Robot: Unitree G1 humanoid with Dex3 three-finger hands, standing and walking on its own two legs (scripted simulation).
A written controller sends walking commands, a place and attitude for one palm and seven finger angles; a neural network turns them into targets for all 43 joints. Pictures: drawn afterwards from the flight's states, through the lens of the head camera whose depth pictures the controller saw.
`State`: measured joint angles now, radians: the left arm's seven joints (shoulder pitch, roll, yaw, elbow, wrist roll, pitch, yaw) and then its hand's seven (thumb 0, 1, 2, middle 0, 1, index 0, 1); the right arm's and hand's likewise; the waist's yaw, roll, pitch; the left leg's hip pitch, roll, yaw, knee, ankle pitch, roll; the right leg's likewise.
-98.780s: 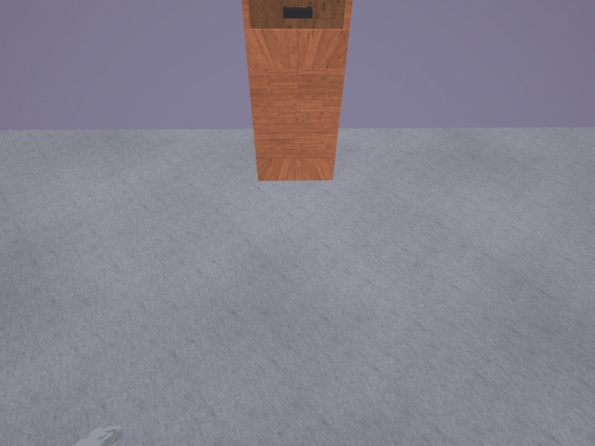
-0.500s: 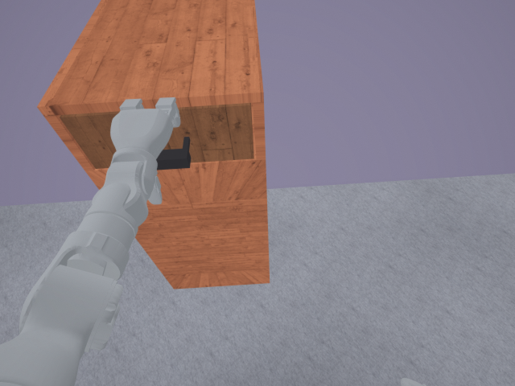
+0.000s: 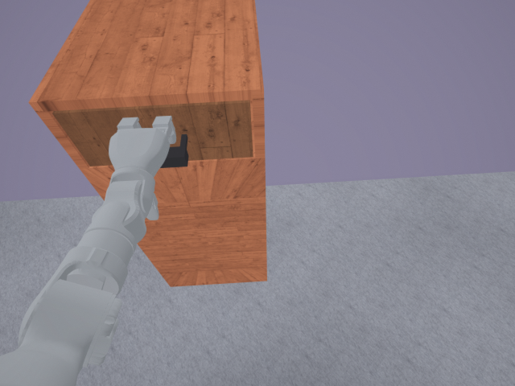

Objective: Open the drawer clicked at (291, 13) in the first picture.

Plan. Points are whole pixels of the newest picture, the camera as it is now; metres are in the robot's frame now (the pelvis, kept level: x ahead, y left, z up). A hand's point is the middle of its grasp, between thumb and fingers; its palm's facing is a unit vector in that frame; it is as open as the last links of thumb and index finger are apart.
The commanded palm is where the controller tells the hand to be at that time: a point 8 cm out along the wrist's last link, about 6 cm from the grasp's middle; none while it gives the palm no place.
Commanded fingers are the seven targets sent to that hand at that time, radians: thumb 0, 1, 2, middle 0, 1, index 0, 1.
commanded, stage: lower the fingers behind the handle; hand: left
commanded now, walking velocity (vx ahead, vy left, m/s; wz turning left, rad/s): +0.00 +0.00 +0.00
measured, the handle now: (160, 149) +0.51 +0.18 +0.05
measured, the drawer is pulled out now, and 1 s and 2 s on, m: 0.00 0.00 0.00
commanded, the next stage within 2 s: lift the fingers back up to retry in 0.78 s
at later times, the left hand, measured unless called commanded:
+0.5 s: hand (155, 168) +0.46 +0.18 +0.06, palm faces +0.04 +0.02 -1.00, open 13.8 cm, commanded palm +0.44 +0.18 +0.09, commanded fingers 0.00 -0.50 0.30 -0.30 -1.20 -0.30 -1.20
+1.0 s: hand (155, 167) +0.46 +0.18 +0.06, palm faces +0.01 +0.02 -1.00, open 13.7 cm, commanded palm +0.44 +0.19 +0.11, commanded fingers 0.00 -0.50 0.30 -0.30 -1.20 -0.30 -1.20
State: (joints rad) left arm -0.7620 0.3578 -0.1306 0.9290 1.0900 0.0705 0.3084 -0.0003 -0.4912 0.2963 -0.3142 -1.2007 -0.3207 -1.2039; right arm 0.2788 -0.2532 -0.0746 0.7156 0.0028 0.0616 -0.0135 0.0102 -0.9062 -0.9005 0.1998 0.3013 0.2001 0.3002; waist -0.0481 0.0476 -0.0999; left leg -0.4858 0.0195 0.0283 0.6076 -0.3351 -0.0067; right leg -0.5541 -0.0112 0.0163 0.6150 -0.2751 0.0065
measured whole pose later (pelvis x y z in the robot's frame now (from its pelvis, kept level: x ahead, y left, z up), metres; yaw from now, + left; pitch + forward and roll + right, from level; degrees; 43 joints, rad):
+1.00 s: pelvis -0.02 +0.01 -0.01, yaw +0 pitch +14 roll +0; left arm -0.89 0.39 -0.13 1.04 1.08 0.06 0.30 0.00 -0.49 0.30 -0.32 -1.26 -0.32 -1.26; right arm 0.33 -0.25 -0.04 0.70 0.01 0.04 -0.04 0.01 -0.90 -0.90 0.20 0.30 0.20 0.30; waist -0.08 0.04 -0.11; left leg -0.61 0.02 0.03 0.70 -0.34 0.00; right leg -0.67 -0.01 0.03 0.68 -0.27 0.02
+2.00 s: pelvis +0.00 -0.01 +0.01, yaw +1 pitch +9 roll +1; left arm -0.81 0.39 -0.14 0.82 1.05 0.09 0.20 0.00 -0.49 0.30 -0.32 -1.20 -0.32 -1.20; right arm 0.23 -0.24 -0.03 0.71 0.02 0.09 -0.03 0.01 -0.91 -0.90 0.20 0.30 0.20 0.30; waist -0.02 0.06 -0.08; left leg -0.39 0.02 0.01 0.54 -0.31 -0.02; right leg -0.46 -0.01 0.00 0.57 -0.27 0.00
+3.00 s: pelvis -0.01 +0.00 +0.01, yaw -3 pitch +9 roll +1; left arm -0.85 0.33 -0.16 0.86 1.04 0.10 0.29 0.00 -0.49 0.30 -0.47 -1.28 -0.35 -1.23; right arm 0.19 -0.23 0.02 0.75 0.04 0.10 -0.09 0.01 -0.91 -0.90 0.20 0.30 0.20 0.30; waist -0.06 0.07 -0.05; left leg -0.36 0.02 0.09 0.49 -0.28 0.00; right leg -0.48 0.00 0.08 0.53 -0.21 0.02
